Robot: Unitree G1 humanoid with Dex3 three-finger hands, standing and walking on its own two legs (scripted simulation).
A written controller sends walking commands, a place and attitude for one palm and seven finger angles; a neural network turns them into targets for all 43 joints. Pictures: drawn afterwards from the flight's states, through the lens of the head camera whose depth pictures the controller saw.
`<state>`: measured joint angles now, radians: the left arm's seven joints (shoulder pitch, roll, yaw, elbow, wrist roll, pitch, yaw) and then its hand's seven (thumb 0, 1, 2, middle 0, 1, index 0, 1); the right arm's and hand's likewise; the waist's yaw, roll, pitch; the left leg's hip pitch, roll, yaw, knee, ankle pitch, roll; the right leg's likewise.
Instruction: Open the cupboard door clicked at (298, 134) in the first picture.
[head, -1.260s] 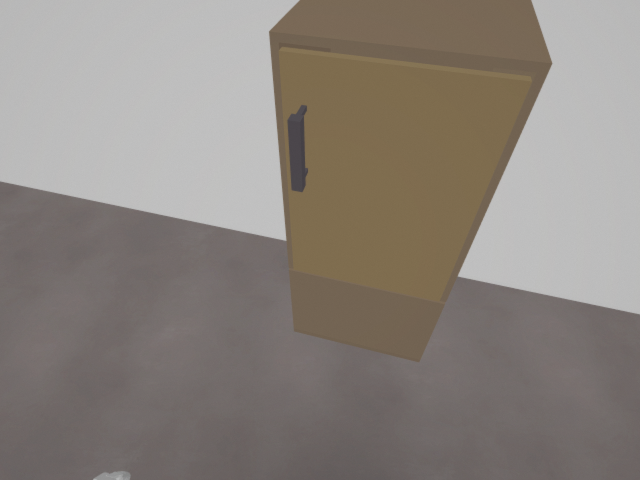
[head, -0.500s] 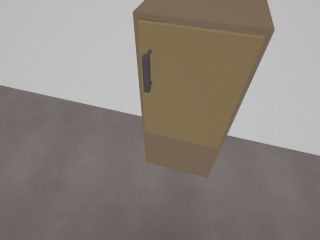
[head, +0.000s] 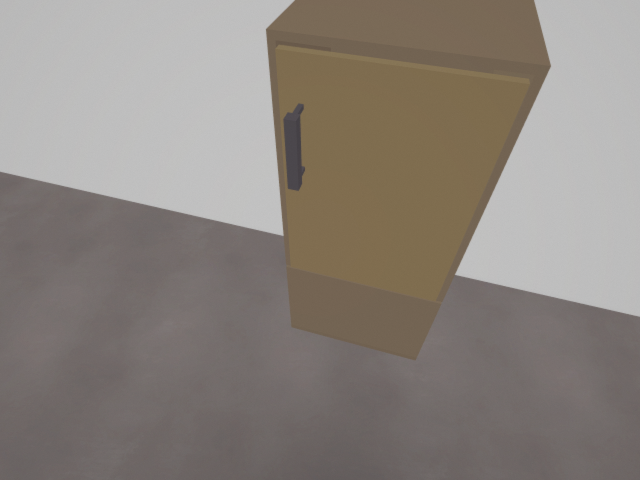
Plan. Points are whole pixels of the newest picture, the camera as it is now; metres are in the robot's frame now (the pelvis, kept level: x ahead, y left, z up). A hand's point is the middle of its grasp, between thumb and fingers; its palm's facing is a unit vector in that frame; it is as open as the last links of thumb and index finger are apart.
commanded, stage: look at it before walking up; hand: left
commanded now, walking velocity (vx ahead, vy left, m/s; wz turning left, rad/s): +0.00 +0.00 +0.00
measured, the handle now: (297, 148) +0.68 +0.09 +0.04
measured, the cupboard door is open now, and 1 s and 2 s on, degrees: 0 0 0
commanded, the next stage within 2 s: shuffle to correct the standing spot in 0.18 s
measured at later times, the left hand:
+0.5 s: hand out of the picture +0.05 +0.21 -0.17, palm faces -0.03 -0.96 -0.26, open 7.4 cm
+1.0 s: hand out of the picture +0.13 +0.16 -0.18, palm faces -0.11 -0.98 -0.19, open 7.4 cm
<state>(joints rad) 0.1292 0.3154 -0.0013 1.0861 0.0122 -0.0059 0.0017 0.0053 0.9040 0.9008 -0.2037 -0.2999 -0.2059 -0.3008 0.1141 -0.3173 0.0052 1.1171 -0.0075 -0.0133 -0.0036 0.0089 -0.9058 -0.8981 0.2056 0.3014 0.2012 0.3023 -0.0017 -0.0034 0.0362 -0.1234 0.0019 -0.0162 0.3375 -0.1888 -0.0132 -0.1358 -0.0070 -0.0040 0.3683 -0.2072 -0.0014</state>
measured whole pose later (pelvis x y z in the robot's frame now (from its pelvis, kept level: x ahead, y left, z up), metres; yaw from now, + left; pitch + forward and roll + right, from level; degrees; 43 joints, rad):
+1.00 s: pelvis +0.11 +0.00 -0.01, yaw -9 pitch -1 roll +0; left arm 0.30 0.11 0.02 1.04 0.03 -0.01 0.04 0.00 0.91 0.90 -0.20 -0.30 -0.20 -0.30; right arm 0.26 -0.15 -0.03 1.10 0.00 0.01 -0.03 0.01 -0.91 -0.90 0.20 0.30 0.20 0.30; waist 0.00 0.01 0.08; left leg -0.41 0.06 0.07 0.83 -0.37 -0.03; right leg -0.15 0.01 -0.06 0.50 -0.34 -0.04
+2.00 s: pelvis +0.07 +0.01 -0.02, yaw -9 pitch -2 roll -1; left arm 0.29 0.22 0.02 0.97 0.02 0.02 0.03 0.01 0.91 0.90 -0.20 -0.30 -0.20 -0.30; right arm 0.30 -0.21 -0.03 0.98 -0.02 0.00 -0.02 0.01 -0.91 -0.90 0.20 0.30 0.20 0.30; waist -0.02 0.00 0.01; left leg -0.30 0.02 0.01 0.58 -0.25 0.00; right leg -0.23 -0.03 -0.06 0.56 -0.28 0.01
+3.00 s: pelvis +0.11 +0.03 -0.01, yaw -12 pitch -2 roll +0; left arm 0.39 0.10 0.01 1.09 0.02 -0.01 0.04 0.00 0.91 0.90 -0.20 -0.30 -0.20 -0.30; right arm 0.35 -0.09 -0.01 1.12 0.00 -0.01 -0.02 0.01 -0.91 -0.90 0.20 0.30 0.20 0.30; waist 0.00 -0.01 0.01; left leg -0.22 0.00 0.07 0.51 -0.26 0.03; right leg -0.18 -0.05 0.01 0.49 -0.29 0.04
